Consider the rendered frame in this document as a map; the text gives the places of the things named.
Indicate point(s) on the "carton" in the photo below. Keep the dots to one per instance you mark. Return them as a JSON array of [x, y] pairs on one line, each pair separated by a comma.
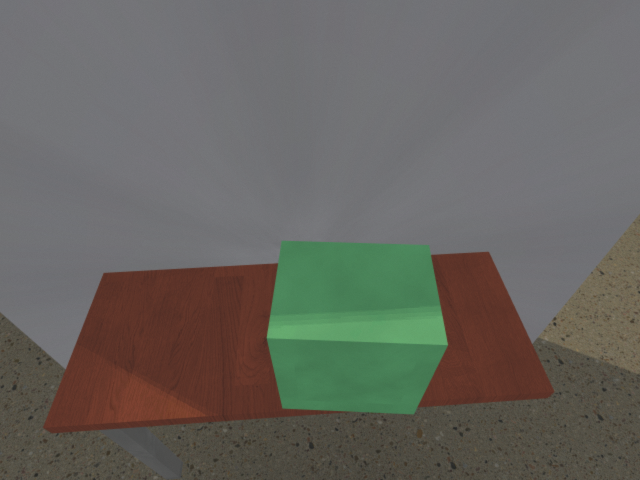
[[355, 327]]

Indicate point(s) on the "table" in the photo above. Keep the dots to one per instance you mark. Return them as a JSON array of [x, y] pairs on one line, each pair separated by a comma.
[[182, 346]]

